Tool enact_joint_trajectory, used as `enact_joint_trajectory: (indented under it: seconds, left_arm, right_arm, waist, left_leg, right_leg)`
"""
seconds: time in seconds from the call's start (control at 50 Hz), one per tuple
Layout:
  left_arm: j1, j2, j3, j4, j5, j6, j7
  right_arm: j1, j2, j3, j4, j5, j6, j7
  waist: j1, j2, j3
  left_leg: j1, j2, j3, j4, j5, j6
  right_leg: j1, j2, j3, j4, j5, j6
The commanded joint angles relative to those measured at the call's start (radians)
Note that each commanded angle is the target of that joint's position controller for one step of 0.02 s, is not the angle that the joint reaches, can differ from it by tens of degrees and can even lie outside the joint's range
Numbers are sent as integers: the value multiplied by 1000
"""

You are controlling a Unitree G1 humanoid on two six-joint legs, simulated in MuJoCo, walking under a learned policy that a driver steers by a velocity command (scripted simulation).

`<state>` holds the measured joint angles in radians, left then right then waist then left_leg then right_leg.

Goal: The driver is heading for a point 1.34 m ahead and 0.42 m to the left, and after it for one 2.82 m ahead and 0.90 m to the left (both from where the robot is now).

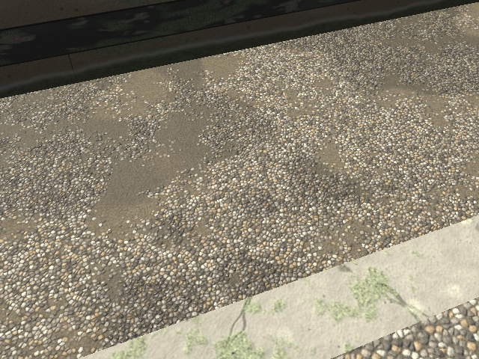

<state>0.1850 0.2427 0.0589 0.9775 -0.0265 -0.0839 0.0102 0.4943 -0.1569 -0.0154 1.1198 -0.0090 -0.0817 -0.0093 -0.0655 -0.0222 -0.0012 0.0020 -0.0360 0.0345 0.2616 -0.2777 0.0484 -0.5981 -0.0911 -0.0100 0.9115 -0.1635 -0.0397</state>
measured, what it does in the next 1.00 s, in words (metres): walks ahead, turning left: right foot, then left foot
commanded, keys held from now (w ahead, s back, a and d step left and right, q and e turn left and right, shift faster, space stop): w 0.28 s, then w+q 0.48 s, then q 0.24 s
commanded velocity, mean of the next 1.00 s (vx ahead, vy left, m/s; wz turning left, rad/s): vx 0.44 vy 0.00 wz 0.30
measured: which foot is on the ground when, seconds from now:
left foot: down 0.00-0.22, up 0.24-0.72, down 0.74-1.00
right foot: up 0.00-0.18, down 0.20-0.74, up 0.76-1.00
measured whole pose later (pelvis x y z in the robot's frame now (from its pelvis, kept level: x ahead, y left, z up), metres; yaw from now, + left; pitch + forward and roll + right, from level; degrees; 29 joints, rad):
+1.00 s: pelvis +0.38 +0.00 -0.01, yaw +21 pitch +0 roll -3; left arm 0.06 0.28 0.05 0.68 0.03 0.09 0.07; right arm 0.29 -0.22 -0.02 0.70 0.01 0.02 0.00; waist -0.03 -0.02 0.04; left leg -0.33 -0.12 -0.09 0.46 -0.11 0.11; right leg -0.63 -0.03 0.08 1.03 -0.25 0.08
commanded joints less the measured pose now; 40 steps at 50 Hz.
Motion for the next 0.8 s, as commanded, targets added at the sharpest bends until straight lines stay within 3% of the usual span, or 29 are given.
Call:
enact_joint_trajectory:
  seconds: [0.02,0.1,0.14,0.16,0.18,0.2,0.22,0.24,0.26,0.28,0.3,0.32,0.34,0.36,0.4,0.46,0.48,0.5,0.52,0.56,0.6,0.66,0.7,0.72,0.74,0.76,0.78,0.8]
  left_arm:
    - [-148,-12,-18,-91,3,-7,-11]
    - [-208,14,-21,-110,3,0,-25]
    - [-154,42,-11,-104,2,6,-32]
    - [-71,71,4,-82,3,9,-32]
    - [81,107,25,-33,5,11,-31]
    - [259,150,45,22,9,13,-27]
    - [341,229,52,28,15,22,-20]
    - [340,180,33,32,17,24,-35]
    - [230,124,21,20,-1,16,-44]
    - [144,77,7,8,3,10,-53]
    - [74,50,-5,-6,17,-1,-60]
    - [37,27,-11,-9,29,-11,-59]
    - [30,9,-15,-4,38,-17,-56]
    - [74,-2,-18,17,42,-26,-52]
    - [124,25,-13,47,38,-35,-40]
    - [190,54,-6,76,47,-31,-19]
    - [255,86,5,62,50,-22,-4]
    - [261,74,2,51,53,-19,3]
    - [261,50,-7,33,55,-14,8]
    - [268,37,-16,8,48,-12,11]
    - [259,54,-19,-18,44,7,22]
    - [291,79,-14,-36,49,38,44]
    - [239,114,-5,-68,43,46,55]
    - [184,137,3,-89,36,54,54]
    - [158,133,5,-125,18,62,47]
    - [176,46,-7,-210,22,69,24]
    - [81,122,4,-255,46,73,22]
    - [38,143,11,-268,35,77,25]
  right_arm:
    - [46,-177,-28,-41,-4,10,-18]
    - [67,-184,-41,-37,22,24,-22]
    - [35,-188,-45,-47,25,32,-28]
    - [13,-204,-51,-53,29,36,-29]
    - [-10,-206,-50,-58,36,42,-29]
    - [-19,-208,-47,-68,40,45,-26]
    - [53,-112,-23,-78,11,31,-19]
    - [140,-35,-13,-70,45,8,-13]
    - [56,-87,-27,-106,68,0,-18]
    - [-22,-110,-37,-148,79,3,-23]
    - [-36,-124,-46,-150,73,11,-37]
    - [-11,-126,-56,-150,61,24,-45]
    - [10,-112,-59,-145,58,41,-45]
    - [37,-121,-72,-137,59,56,-42]
    - [9,-111,-81,-161,62,76,-44]
    - [-110,-119,-84,-227,47,93,-45]
    - [-205,-105,-70,-278,-64,104,-14]
    - [-253,-84,-65,-298,-61,104,-2]
    - [-285,-72,-57,-311,-42,96,2]
    - [-337,-69,-47,-336,-23,93,14]
    - [-360,-51,-34,-371,-15,89,24]
    - [-368,-64,-29,-405,-18,90,23]
    - [-218,-107,-41,-382,-10,94,14]
    - [-66,-129,-54,-343,-6,86,7]
    - [40,-222,-79,-335,-13,79,-2]
    - [-77,-311,-86,-382,12,84,5]
    - [-90,-316,-103,-398,44,101,8]
    - [-127,-248,-84,-397,28,110,1]
  waist:
    - [-5,114,139]
    - [10,111,167]
    - [68,108,124]
    - [116,122,66]
    - [191,117,-15]
    - [252,82,-102]
    - [206,-165,-225]
    - [179,-248,-329]
    - [153,-117,-139]
    - [123,-60,-18]
    - [90,21,34]
    - [59,-4,28]
    - [45,-42,29]
    - [39,-44,24]
    - [37,-55,63]
    - [59,-45,102]
    - [58,-3,123]
    - [74,-4,117]
    - [77,-17,102]
    - [85,-55,102]
    - [75,-73,98]
    - [85,-91,76]
    - [26,-115,-10]
    - [-58,-75,-86]
    - [-110,95,-167]
    - [19,296,-220]
    - [-45,258,-245]
    - [-8,169,-126]
  left_leg:
    - [-64,223,-135,-103,375,141]
    - [-46,271,-117,-61,490,142]
    - [-12,289,-103,12,678,122]
    - [-1,281,-85,103,827,111]
    - [-29,241,-52,269,889,89]
    - [-169,175,-20,507,721,44]
    - [-379,17,-7,931,-24,-13]
    - [-555,-73,-182,1179,-335,-16]
    - [-645,-12,-210,1208,-291,1]
    - [-670,41,-171,1188,-216,16]
    - [-620,86,-167,1144,-127,18]
    - [-560,117,-176,1086,-58,21]
    - [-523,128,-175,1056,-21,26]
    - [-498,133,-181,1029,-7,27]
    - [-547,131,-189,957,23,28]
    - [-711,131,-233,813,149,20]
    - [-721,111,-143,778,201,9]
    - [-722,110,-120,736,263,10]
    - [-691,101,-102,687,319,17]
    - [-659,86,-45,625,352,29]
    - [-577,62,19,564,301,42]
    - [-527,44,70,495,106,70]
    - [-374,9,46,440,-43,104]
    - [-204,-12,17,350,4,135]
    - [-39,129,-224,211,155,194]
    - [161,353,-707,81,175,268]
    - [119,372,-746,35,92,326]
    - [33,361,-653,45,82,303]
  right_leg:
    - [-63,25,-33,-193,89,21]
    - [0,43,-32,-272,122,-14]
    - [113,68,-29,-307,109,-48]
    - [230,101,-49,-308,94,-66]
    - [414,129,-68,-320,103,-86]
    - [644,71,-1,-338,157,-118]
    - [849,-172,356,-387,158,-221]
    - [895,-316,746,-603,-102,-339]
    - [732,-291,702,-680,-254,-291]
    - [593,-254,567,-678,-264,-252]
    - [462,-217,444,-692,-194,-217]
    - [390,-171,351,-702,-155,-186]
    - [353,-142,287,-702,-109,-169]
    - [334,-132,247,-705,-92,-161]
    - [319,-130,206,-725,-99,-155]
    - [391,-159,183,-728,-66,-134]
    - [356,-160,109,-706,14,-131]
    - [352,-152,73,-692,66,-120]
    - [332,-138,29,-675,96,-105]
    - [322,-124,-25,-647,201,-78]
    - [315,-123,-91,-580,370,-73]
    - [410,-164,-117,-468,491,-85]
    - [467,-175,-127,-280,718,-73]
    - [425,-142,-152,-56,708,-42]
    - [282,-35,-202,332,438,-2]
    - [-107,146,-84,546,-358,41]
    - [-206,118,61,550,-303,39]
    - [-246,83,67,550,-256,45]
Keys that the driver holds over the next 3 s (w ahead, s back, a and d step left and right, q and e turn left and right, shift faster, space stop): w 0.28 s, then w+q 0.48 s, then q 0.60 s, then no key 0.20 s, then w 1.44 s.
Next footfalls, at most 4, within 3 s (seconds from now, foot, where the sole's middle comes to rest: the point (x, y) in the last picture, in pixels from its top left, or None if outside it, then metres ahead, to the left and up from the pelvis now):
0.20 right None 0.28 -0.13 -0.78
0.74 left None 0.46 0.07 -0.78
1.26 right None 0.51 -0.08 -0.78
1.68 left None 0.35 0.10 -0.78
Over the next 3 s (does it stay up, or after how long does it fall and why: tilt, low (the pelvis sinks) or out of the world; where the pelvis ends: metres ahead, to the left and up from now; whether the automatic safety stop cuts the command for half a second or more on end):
stays up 0.42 0.02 -0.03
